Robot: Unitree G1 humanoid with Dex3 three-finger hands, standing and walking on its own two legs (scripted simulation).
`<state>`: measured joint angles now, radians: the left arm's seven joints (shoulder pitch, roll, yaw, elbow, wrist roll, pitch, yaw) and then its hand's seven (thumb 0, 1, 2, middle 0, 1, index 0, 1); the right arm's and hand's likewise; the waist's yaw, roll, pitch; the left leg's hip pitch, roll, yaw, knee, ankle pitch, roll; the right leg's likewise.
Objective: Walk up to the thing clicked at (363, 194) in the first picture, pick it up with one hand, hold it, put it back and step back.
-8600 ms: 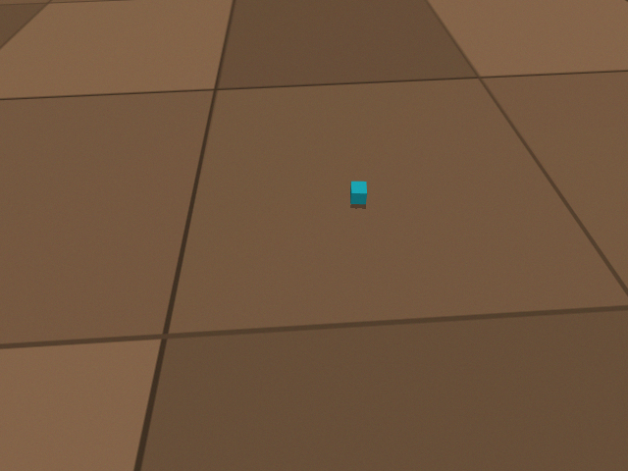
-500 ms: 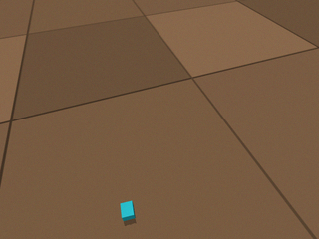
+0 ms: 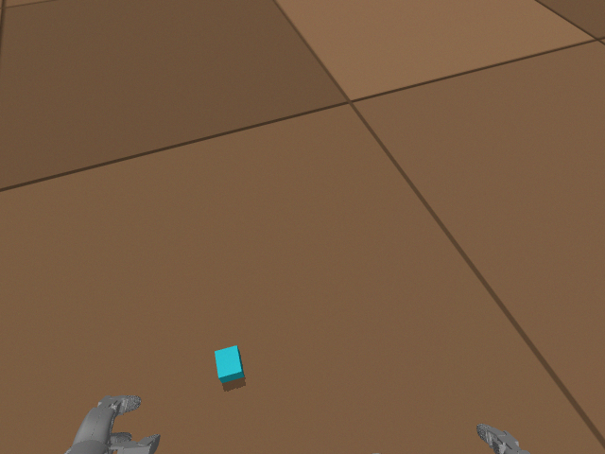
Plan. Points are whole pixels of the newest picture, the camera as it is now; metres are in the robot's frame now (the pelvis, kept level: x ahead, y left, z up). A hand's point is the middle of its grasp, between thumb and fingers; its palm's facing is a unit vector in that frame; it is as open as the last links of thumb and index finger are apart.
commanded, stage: rise first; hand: left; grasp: from above
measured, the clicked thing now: (229, 364) +0.42 +0.23 -0.73
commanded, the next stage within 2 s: none
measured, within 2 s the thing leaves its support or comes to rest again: neither
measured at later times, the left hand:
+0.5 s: hand out of the picture +0.13 +0.27 -0.22, palm faces -0.15 -0.87 -0.47, open 14.0 cm
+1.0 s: hand (163, 430) +0.21 +0.30 -0.39, palm faces -0.40 -0.48 -0.78, open 13.7 cm
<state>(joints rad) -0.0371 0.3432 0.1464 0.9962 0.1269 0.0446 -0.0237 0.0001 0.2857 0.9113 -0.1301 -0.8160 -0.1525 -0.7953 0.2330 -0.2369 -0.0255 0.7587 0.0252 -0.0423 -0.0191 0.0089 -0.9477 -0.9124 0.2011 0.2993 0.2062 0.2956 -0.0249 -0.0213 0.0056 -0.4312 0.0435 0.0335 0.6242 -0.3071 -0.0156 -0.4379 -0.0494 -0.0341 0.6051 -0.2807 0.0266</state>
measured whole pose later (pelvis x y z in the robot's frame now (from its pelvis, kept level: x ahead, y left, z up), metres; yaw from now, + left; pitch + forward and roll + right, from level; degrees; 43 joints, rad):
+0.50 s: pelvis -0.01 +0.01 -0.07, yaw +0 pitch +18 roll -2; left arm 0.22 0.31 0.14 0.52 0.26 0.20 0.02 -0.01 -0.49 0.97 -0.06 -1.08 -0.07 -1.07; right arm 0.19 -0.23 -0.04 0.58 0.00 -0.15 -0.02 0.01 -0.87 -0.89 0.20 0.30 0.21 0.30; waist -0.02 0.00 -0.11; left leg -0.92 0.06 -0.01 1.15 -0.54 -0.01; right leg -0.91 -0.05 -0.04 1.10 -0.50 0.03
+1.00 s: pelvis -0.05 +0.00 -0.24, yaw +0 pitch +33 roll -1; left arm -0.17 0.43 0.13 0.73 0.70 -0.03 0.19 -0.01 -0.44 0.93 -0.08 -1.08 -0.09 -1.06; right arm 0.07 -0.30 -0.07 0.66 -0.01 -0.21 0.03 0.01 -0.84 -0.89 0.20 0.30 0.21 0.30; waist -0.02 0.00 -0.18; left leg -1.69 0.04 -0.04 1.81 -0.69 -0.02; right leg -1.69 -0.07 -0.02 1.78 -0.67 0.02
